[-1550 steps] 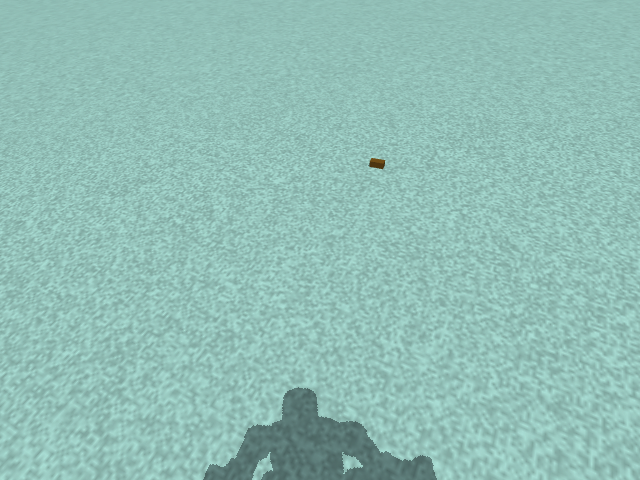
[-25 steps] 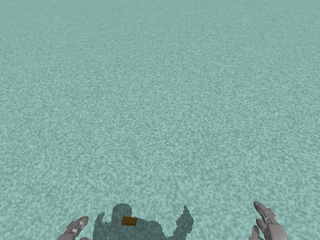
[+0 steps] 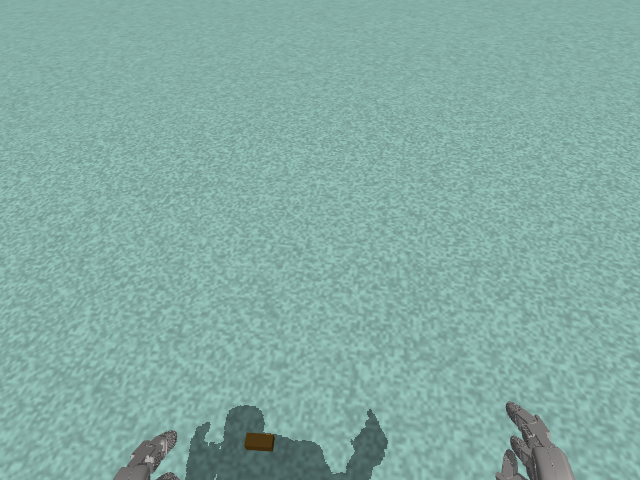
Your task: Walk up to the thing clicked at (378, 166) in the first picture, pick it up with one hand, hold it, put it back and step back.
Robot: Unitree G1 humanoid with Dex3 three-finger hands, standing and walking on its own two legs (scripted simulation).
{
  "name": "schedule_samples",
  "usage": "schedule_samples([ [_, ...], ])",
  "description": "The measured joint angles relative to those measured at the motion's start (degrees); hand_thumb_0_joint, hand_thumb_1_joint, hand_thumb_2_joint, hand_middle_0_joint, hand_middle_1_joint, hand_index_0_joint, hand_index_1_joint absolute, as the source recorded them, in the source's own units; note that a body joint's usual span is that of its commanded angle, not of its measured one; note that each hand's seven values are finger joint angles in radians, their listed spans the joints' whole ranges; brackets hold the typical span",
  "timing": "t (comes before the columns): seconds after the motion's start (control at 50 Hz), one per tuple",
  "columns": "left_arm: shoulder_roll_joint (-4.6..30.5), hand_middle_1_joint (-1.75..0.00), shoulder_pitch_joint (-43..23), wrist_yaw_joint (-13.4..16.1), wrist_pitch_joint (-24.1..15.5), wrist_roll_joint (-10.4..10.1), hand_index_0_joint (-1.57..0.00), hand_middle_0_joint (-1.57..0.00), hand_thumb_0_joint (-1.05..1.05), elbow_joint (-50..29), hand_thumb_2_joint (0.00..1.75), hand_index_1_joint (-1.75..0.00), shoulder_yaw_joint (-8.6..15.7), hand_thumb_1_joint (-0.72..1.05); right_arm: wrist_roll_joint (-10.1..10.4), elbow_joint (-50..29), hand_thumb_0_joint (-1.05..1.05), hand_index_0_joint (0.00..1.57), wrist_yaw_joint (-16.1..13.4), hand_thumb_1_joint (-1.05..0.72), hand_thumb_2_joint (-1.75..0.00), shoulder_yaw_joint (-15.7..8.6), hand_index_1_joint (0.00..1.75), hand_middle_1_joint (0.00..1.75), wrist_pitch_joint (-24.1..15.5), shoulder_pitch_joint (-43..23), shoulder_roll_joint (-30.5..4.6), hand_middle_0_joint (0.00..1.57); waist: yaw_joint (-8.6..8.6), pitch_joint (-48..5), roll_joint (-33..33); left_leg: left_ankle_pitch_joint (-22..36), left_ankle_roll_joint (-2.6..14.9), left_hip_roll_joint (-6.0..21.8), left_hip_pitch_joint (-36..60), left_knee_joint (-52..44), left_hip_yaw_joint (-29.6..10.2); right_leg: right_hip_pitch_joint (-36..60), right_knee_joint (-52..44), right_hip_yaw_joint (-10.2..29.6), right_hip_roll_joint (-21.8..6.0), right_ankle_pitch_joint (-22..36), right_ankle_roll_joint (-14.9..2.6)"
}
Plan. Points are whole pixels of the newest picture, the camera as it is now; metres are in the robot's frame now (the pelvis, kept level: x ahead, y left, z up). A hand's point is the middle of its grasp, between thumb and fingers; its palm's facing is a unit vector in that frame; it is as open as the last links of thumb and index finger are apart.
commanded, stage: home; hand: left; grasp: from above
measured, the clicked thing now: (259, 442) +0.43 +0.20 -0.70
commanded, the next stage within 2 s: stand in 0.62 s
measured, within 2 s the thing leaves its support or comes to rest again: neither
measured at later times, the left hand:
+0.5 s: hand out of the picture +0.16 +0.18 -0.04, palm faces +0.05 -0.98 -0.21, open 7.4 cm
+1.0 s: hand out of the picture +0.11 +0.24 -0.11, palm faces +0.04 -0.94 -0.34, open 7.4 cm
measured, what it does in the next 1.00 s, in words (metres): stands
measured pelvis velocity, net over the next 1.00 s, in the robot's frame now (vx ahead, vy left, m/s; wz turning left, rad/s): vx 0.00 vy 0.00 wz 0.01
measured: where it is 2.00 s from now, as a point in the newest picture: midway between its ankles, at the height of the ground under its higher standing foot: outside the picture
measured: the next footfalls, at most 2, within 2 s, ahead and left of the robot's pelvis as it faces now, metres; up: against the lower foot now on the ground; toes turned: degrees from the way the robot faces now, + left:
none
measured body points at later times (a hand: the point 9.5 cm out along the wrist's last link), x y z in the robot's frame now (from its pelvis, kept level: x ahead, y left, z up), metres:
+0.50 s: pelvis +0.00 +0.00 +0.00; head +0.02 +0.00 +0.45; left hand +0.16 +0.23 -0.03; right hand +0.16 -0.24 -0.07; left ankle +0.02 +0.13 -0.68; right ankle +0.00 -0.14 -0.68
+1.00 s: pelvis +0.00 +0.00 +0.03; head +0.01 +0.01 +0.48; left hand +0.11 +0.29 -0.08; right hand +0.11 -0.28 -0.09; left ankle +0.02 +0.13 -0.68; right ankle +0.00 -0.14 -0.68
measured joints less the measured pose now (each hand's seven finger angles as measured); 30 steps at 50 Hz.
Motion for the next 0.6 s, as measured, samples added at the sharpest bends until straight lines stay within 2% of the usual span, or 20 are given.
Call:
schedule_samples([
  [0.6,0.14,-0.29,0.13,0.18,-0.23,-0.12,-0.2,-0.2,0.02,-0.21,0.9,-0.3,-0.03,0.9,0.09,-0.62,0.01,0.2,0.21,-0.9,-0.89,-0.03,0.3,0.3,0.76,0.09,0.17,0.2,-0.05,-0.11,0.1,-0.28,-0.02,0.01,-0.34,0.36,-0.11,-0.28,0.29,-0.04,0.05,-0.26,-0.01],
])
